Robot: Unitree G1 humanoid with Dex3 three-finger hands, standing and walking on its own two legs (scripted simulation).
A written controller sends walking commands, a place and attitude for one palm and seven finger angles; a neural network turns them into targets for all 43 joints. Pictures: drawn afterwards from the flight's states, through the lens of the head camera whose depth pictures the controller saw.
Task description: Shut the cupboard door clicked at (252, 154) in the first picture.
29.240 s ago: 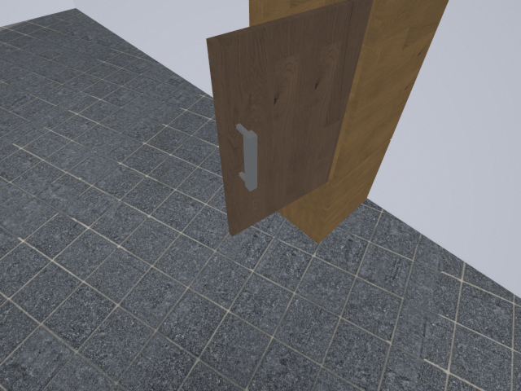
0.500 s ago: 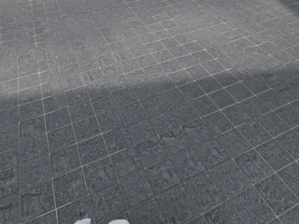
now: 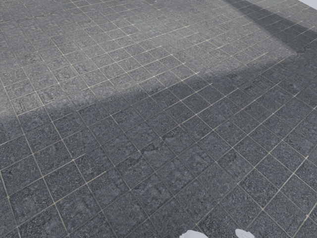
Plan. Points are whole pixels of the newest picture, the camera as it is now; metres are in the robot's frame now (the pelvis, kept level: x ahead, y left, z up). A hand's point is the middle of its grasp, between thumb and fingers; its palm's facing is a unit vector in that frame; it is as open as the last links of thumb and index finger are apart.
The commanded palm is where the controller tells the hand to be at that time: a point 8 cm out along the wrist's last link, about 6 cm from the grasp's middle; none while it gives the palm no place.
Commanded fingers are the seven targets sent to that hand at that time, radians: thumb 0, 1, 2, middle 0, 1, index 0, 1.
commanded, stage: turn to face it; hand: left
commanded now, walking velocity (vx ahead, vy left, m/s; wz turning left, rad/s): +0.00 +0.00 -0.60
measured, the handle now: out of the picture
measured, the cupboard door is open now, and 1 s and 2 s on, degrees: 52 52 52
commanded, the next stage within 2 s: none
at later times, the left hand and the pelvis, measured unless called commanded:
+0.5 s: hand (111, 219) +0.19 +0.15 -0.18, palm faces -0.30 -0.93 -0.20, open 7.4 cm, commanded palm none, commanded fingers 0.00 0.90 0.90 -0.20 -0.30 -0.20 -0.30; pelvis +0.02 -0.01 -0.02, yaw -18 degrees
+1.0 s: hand (135, 212) +0.21 +0.08 -0.16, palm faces -0.56 -0.79 -0.24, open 7.4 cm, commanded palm none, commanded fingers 0.00 0.90 0.90 -0.20 -0.30 -0.20 -0.30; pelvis +0.03 -0.03 -0.01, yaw -35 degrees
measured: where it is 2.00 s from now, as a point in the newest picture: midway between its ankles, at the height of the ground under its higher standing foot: outside the picture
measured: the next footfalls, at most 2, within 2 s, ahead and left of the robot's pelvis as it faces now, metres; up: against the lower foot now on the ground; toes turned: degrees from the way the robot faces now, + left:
right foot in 0.18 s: +0.04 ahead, -0.16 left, +0.00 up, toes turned -11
left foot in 0.48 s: +0.12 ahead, +0.09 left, +0.00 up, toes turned -13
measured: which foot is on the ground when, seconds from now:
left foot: down 0.00-0.16, up 0.18-0.46, down 0.48-0.80, up 0.82-1.00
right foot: up 0.00-0.16, down 0.18-0.48, up 0.50-0.78, down 0.80-1.00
